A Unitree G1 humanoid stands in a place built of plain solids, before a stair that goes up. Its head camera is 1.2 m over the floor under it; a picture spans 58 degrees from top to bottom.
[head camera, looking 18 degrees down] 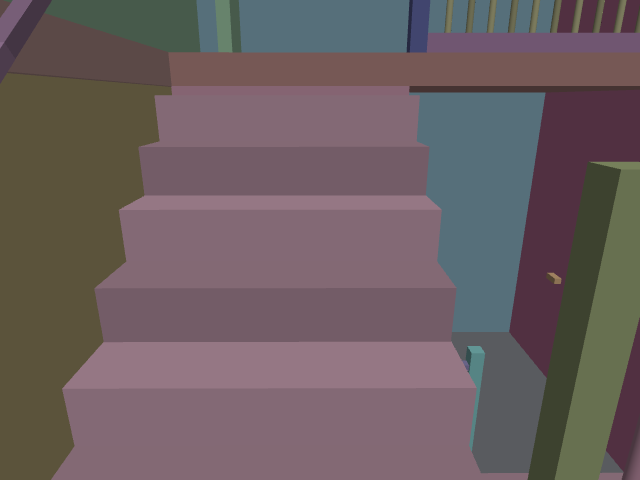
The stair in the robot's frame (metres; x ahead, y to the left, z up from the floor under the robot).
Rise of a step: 0.20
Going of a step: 0.25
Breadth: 1.20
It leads straight ahead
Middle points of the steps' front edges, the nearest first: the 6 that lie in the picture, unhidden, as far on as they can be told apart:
1.06 0.15 0.41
1.31 0.15 0.61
1.56 0.15 0.81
1.81 0.15 1.02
2.06 0.15 1.22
2.31 0.15 1.42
